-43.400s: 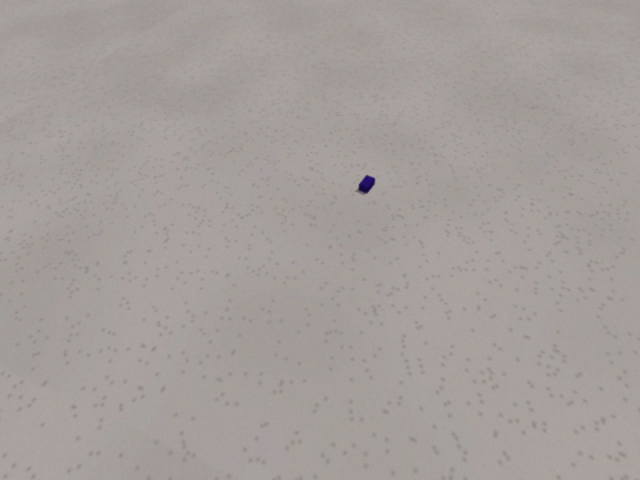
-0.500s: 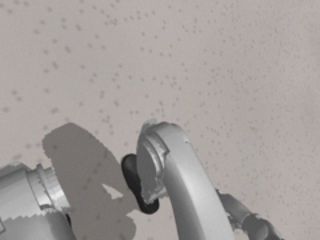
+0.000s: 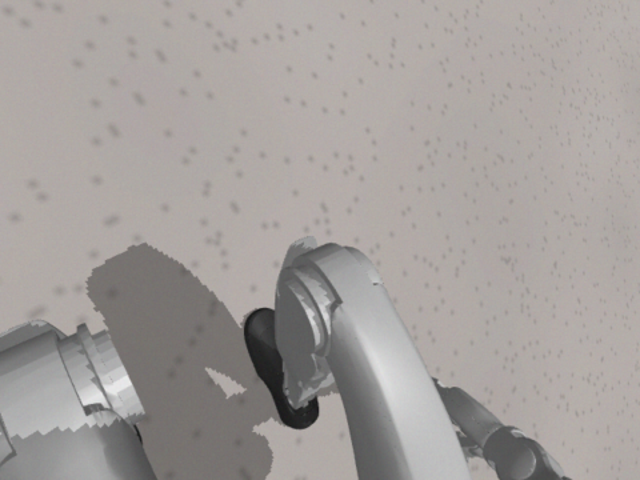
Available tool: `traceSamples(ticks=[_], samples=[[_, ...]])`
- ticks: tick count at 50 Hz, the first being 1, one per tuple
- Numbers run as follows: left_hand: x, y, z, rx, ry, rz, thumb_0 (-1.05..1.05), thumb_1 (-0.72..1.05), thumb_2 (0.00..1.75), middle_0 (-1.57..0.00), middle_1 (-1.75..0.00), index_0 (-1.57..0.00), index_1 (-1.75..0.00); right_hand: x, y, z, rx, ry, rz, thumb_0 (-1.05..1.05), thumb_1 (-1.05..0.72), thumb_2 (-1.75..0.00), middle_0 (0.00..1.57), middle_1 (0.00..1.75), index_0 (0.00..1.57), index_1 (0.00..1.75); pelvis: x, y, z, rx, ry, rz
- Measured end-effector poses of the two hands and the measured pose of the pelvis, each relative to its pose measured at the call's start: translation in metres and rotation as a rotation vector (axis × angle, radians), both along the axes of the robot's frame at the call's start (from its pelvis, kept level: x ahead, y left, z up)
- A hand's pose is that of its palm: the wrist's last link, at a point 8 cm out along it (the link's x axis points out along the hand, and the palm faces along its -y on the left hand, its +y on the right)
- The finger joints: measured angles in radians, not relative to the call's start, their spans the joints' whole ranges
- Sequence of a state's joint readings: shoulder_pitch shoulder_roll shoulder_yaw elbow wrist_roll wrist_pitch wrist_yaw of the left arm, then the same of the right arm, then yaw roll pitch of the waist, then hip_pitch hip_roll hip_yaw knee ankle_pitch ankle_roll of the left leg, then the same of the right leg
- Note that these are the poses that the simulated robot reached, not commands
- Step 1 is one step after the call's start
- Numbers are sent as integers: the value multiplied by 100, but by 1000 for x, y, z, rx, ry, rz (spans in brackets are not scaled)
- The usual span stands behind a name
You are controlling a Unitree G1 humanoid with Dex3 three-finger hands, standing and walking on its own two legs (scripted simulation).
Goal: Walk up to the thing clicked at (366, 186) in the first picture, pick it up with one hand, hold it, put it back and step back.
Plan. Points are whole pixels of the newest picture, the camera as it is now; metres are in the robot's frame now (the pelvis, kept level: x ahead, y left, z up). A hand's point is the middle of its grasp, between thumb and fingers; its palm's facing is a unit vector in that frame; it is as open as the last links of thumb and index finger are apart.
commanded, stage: close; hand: left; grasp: from above
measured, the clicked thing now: out of the picture +0.45 +0.40 -0.29
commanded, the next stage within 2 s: settle in 0.80 s
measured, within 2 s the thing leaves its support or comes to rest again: leaves its support in 1.08 s
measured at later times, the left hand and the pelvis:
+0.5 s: hand out of the picture +0.42 +0.40 -0.25, palm faces -0.44 -0.18 -0.88, open 7.4 cm; pelvis +0.00 +0.00 +0.00, yaw +0 degrees
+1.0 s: hand out of the picture +0.43 +0.39 -0.24, palm faces -0.44 -0.17 -0.88, open 7.2 cm; pelvis +0.00 +0.00 +0.00, yaw +0 degrees
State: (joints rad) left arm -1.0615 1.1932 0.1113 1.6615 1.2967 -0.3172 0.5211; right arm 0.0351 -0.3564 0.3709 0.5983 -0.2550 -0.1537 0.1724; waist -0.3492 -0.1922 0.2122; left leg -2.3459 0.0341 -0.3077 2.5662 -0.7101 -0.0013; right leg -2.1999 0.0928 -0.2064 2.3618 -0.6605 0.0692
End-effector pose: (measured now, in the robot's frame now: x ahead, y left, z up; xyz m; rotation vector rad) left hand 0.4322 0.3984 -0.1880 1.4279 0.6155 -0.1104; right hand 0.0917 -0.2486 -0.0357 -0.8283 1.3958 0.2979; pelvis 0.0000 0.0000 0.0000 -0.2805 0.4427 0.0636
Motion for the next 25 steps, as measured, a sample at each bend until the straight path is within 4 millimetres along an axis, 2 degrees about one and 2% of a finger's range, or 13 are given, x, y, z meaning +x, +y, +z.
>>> traceSamples(ticks=[13,25], samples=[[-1,1,0,6,8,16,0,38,26,-74,-41,-78,-37,-7,0,0,9,12,-11,-1,-89,-89,20,30,20,30,0,-1,0,4,4,-1],[-2,3,-1,-6,18,20,0,46,17,-81,-32,-86,-27,-4,0,0,6,19,-10,0,-89,-89,20,30,20,30,1,0,2,1,8,0]])
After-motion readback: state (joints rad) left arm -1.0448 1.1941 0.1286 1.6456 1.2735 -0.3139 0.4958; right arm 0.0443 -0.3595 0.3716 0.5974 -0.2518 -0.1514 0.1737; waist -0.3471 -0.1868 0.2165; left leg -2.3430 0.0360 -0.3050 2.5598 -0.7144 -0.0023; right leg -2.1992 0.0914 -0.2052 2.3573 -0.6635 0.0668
